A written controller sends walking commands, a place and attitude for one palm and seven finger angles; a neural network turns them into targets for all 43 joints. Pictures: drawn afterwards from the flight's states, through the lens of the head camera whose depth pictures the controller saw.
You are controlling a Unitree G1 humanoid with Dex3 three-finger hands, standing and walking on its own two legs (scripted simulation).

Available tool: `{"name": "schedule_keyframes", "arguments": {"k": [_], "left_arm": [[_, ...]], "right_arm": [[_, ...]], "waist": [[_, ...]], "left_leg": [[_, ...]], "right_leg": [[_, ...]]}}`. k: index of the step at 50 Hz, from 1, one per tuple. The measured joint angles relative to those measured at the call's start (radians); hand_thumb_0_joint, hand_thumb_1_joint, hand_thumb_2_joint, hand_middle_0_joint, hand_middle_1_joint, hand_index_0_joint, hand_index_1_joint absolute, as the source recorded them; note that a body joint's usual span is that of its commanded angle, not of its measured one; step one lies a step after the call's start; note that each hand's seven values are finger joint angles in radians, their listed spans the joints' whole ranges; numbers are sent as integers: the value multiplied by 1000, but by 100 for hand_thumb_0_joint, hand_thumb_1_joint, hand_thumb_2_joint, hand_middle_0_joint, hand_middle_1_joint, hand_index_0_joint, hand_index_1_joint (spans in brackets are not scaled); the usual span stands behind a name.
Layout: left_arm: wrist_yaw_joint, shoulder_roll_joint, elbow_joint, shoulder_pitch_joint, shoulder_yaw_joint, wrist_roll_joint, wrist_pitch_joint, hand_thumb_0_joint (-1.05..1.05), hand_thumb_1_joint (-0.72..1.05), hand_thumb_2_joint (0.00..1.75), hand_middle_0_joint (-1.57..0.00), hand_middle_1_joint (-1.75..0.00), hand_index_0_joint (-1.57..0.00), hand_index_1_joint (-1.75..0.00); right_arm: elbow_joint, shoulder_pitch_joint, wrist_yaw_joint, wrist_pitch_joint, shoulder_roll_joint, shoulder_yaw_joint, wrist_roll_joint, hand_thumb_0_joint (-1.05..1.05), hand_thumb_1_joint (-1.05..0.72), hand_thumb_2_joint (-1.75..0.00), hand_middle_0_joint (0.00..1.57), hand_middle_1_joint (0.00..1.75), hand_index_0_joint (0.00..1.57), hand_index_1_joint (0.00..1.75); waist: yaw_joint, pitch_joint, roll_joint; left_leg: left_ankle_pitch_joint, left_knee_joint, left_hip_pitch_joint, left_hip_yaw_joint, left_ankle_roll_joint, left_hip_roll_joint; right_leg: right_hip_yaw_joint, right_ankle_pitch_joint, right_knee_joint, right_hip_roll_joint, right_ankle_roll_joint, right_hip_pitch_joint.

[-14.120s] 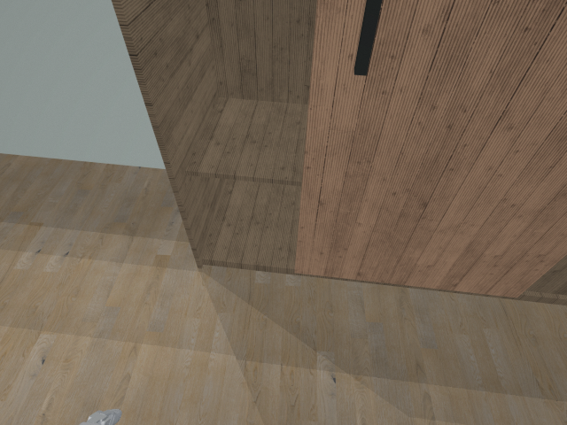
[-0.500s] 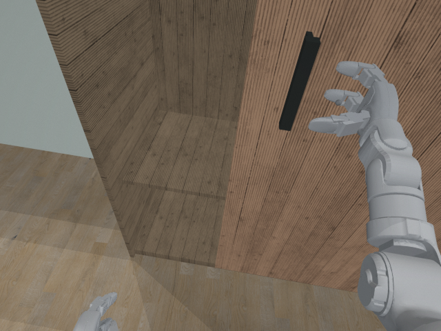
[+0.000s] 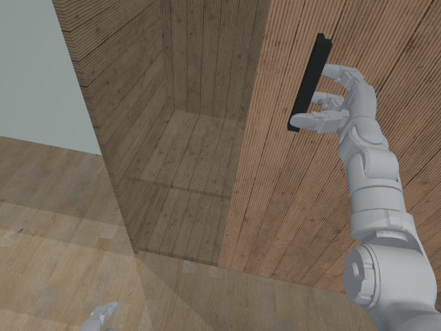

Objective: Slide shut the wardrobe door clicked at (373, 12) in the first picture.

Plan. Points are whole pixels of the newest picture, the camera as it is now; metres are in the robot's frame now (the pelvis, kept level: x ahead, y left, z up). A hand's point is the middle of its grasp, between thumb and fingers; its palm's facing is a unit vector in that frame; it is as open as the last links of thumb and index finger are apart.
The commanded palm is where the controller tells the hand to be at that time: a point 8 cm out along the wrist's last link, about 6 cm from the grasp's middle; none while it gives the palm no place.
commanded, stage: feel for the door with the fingertips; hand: right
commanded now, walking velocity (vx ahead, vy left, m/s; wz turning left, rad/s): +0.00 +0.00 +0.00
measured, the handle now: (306, 84) +0.51 -0.09 +0.23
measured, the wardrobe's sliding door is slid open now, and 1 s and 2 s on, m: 0.38 0.38 0.38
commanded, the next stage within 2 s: slide the fingers in behind the handle in 0.38 s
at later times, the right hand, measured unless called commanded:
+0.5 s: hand (321, 96) +0.47 -0.11 +0.24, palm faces +0.09 +1.00 +0.01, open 13.6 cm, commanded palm +0.45 -0.16 +0.23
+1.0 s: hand (312, 101) +0.46 -0.09 +0.23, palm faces +0.08 +1.00 +0.03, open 14.0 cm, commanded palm +0.43 -0.15 +0.23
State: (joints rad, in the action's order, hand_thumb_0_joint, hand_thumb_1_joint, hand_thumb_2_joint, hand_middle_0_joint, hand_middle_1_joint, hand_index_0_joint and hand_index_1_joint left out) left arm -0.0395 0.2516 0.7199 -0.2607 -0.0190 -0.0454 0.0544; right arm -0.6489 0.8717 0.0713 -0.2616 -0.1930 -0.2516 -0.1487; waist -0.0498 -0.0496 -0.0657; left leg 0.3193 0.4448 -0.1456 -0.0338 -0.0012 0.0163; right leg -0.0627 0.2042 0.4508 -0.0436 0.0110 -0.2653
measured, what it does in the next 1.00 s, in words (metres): stands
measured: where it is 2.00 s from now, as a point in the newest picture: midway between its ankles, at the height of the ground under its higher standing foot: outside the picture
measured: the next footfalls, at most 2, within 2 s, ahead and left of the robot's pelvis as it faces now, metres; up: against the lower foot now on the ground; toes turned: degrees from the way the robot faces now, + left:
none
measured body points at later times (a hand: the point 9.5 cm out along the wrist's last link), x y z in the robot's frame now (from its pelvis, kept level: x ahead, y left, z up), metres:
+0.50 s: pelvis +0.00 +0.00 +0.00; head +0.00 +0.03 +0.45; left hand +0.09 +0.26 -0.13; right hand +0.46 -0.16 +0.24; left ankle -0.05 +0.11 -0.74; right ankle +0.02 -0.13 -0.74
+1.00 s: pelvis -0.01 +0.00 +0.00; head +0.00 +0.03 +0.45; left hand +0.08 +0.26 -0.13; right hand +0.45 -0.15 +0.23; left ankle -0.05 +0.11 -0.74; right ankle +0.02 -0.13 -0.74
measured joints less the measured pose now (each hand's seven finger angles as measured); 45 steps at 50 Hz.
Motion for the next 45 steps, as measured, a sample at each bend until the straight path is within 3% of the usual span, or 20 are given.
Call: {"name": "schedule_keyframes", "arguments": {"k": [4,10,18,29,37,45], "left_arm": [[-1,-4,-9,-10,2,2,-2,1,91,90,-20,-30,-20,-30],[-5,7,5,-24,8,-6,3,1,91,90,-20,-30,-20,-30],[-8,22,20,-13,17,-4,21,1,91,90,-20,-30,-20,-30],[6,9,30,-41,15,6,27,1,91,90,-20,-30,-20,-30],[12,7,33,-70,17,1,36,1,91,90,-20,-30,-20,-30],[14,10,26,-68,18,-2,45,1,91,90,-20,-30,-20,-30]], "right_arm": [[8,-11,9,20,-25,-17,20,-2,50,-30,30,120,31,120],[-20,21,-22,36,-50,22,18,-2,50,-30,30,120,30,120],[-99,87,-24,37,-27,32,2,-2,50,-30,30,120,30,120],[-226,156,1,112,-32,15,41,-2,50,-30,39,125,37,126],[-219,130,-3,140,-37,17,32,-2,50,-30,35,123,33,123],[-147,81,2,129,-10,21,27,-2,50,-30,31,121,31,120]], "waist": [[-1,7,3],[13,16,6],[4,12,5],[-1,9,9],[-7,9,1],[-9,7,1]], "left_leg": [[-2,-3,4,2,-3,-4],[-2,-4,6,-14,-6,-6],[-1,3,-18,-20,-4,-3],[7,33,-51,-20,-4,-1],[1,32,-52,-10,-3,-3],[-3,24,-43,1,-2,-5]], "right_leg": [[-2,-2,-5,-4,3,6],[15,-2,5,-4,5,-4],[21,-3,13,-1,3,-31],[22,-2,32,0,2,-60],[13,-5,28,-2,1,-55],[2,-4,22,-5,0,-42]]}}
